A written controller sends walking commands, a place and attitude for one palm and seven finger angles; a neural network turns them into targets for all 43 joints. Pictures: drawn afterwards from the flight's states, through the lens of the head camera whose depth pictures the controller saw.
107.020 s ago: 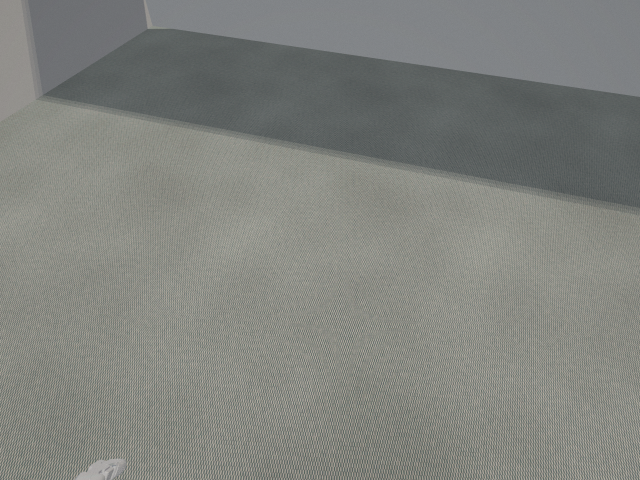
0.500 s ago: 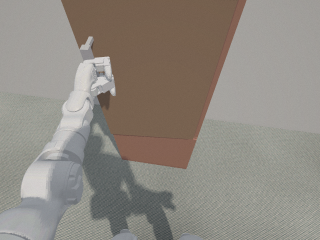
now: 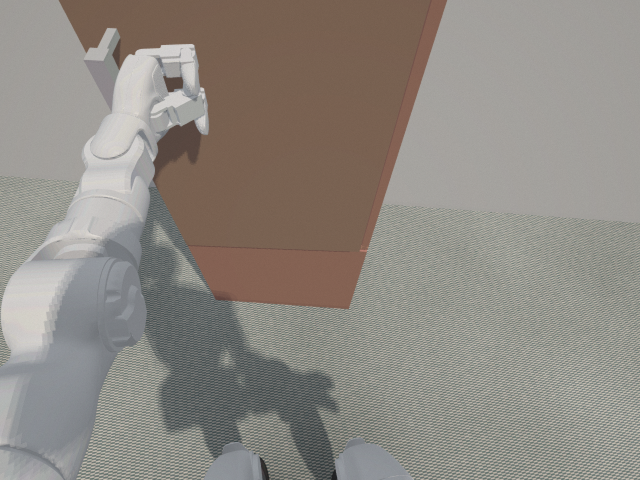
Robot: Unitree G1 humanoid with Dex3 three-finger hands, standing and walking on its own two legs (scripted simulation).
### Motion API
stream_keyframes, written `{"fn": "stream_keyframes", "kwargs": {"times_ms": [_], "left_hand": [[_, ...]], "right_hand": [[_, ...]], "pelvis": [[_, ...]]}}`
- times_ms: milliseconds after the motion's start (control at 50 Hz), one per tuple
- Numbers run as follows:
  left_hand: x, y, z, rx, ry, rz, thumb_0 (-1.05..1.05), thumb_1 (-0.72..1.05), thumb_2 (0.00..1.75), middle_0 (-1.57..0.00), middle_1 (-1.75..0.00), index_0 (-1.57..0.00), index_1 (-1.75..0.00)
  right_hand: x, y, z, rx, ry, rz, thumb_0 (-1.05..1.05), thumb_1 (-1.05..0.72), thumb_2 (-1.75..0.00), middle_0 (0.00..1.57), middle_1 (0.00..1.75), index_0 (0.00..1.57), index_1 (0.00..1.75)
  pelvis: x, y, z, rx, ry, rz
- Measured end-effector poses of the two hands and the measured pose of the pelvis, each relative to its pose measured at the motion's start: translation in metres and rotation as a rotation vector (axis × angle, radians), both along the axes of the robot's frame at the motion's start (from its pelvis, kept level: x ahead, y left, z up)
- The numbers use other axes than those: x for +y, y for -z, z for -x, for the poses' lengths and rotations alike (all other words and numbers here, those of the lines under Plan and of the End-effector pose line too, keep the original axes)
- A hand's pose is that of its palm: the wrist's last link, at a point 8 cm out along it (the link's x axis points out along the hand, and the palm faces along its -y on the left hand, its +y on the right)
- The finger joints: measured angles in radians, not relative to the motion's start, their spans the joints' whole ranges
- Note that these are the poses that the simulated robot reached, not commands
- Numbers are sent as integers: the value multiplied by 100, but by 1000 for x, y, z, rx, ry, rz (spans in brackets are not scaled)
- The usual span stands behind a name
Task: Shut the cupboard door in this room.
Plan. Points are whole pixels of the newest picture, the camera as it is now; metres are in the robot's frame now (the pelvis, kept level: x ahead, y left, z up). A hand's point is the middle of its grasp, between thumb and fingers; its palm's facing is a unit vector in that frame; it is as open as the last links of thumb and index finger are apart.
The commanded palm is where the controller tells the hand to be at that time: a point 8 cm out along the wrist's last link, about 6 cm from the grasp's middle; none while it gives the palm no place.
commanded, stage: push the door shut along its arc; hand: left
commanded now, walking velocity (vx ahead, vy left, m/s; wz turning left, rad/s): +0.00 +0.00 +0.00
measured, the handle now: (127, 95) +0.57 +0.15 +0.13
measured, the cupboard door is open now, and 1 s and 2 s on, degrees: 2 0 0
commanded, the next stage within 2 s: pull the fist back off the door in 0.38 s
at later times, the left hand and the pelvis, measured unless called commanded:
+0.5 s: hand (205, 95) +0.54 +0.06 +0.14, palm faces -0.34 -0.94 -0.03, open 3.0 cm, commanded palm +0.58 +0.07 +0.13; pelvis -0.01 +0.00 -0.02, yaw +2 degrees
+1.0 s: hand (225, 93) +0.55 +0.03 +0.14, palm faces +0.06 -1.00 -0.02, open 3.1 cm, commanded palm +0.52 +0.08 +0.13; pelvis -0.02 +0.01 -0.01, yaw +0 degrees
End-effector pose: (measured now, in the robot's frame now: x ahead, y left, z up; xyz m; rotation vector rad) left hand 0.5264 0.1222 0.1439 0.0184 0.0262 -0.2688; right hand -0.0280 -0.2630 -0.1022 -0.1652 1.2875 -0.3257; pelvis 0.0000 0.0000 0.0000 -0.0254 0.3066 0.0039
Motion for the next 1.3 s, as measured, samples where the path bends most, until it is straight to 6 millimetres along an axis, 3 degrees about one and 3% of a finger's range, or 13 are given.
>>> {"fn": "stream_keyframes", "kwargs": {"times_ms": [220,500,660,800,920,1020,1160,1300], "left_hand": [[-3,-2,-15,10,49,-7,0,90,94,-130,-150,-130,-150],[-7,0,-15,1,79,-19,-2,91,103,-130,-150,-130,-150],[-20,5,0,12,-349,72,-4,75,101,-130,-150,-130,-150],[-32,1,3,-47,-365,-39,-1,87,104,-130,-150,-130,-150],[-35,0,3,-6,-333,-25,-2,94,102,-130,-150,-130,-150],[-36,4,4,-16,-325,1,-2,94,98,-130,-150,-130,-150],[-37,18,14,-37,-318,28,1,91,93,-130,-150,-130,-150],[-33,16,40,-78,-311,17,2,90,91,-130,-150,-130,-150]], "right_hand": [[-2,3,11,76,-8,7,0,-91,-90,21,30,20,30],[-3,10,15,78,-53,47,0,-91,-90,21,30,20,30],[13,16,22,56,-121,-14,0,-91,-90,21,30,20,30],[30,20,48,59,-55,-69,0,-91,-90,21,30,20,30],[39,14,76,122,-9,-96,0,-91,-90,21,30,20,30],[37,6,84,154,6,-100,0,-91,-90,21,30,20,30],[26,-2,60,139,9,-92,0,-91,-90,21,30,20,30],[15,0,-8,17,-26,-104,0,-91,-90,20,30,20,30]], "pelvis": [[-2,6,-2,37,-15,8],[2,19,12,70,-39,30],[5,26,21,93,-44,36],[6,28,29,82,-30,31],[8,20,29,66,-15,23],[9,13,22,56,-3,15],[8,3,5,34,13,3],[3,-9,-17,-23,17,-7]]}}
